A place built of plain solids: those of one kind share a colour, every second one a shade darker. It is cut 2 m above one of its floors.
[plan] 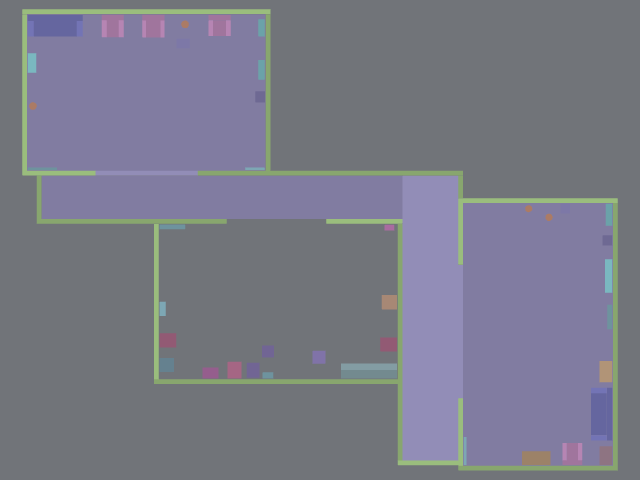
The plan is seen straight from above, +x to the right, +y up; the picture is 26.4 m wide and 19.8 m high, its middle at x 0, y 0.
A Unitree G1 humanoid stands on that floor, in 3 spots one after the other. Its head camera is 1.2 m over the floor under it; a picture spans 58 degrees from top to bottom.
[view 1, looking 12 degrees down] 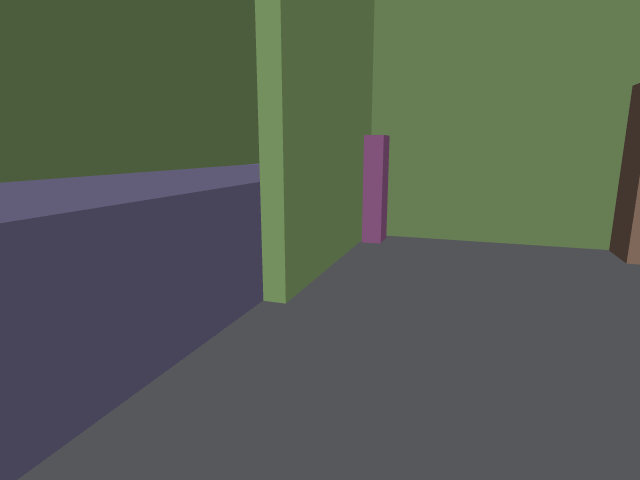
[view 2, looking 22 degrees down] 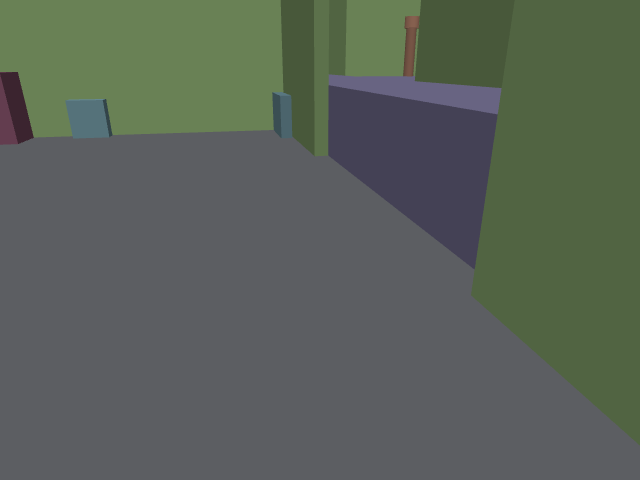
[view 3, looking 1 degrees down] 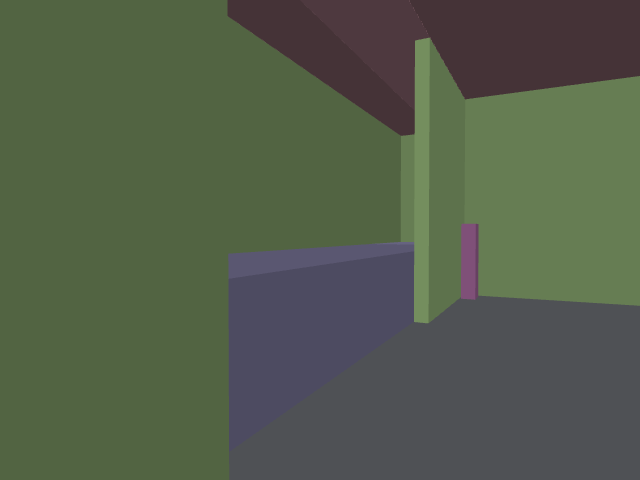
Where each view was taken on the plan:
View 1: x -2.71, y -0.64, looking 19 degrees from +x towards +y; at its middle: wall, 4.11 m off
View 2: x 2.16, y -0.64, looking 167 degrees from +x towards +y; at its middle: ground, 3.20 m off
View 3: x -5.46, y -0.64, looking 27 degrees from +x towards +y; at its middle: wall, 7.27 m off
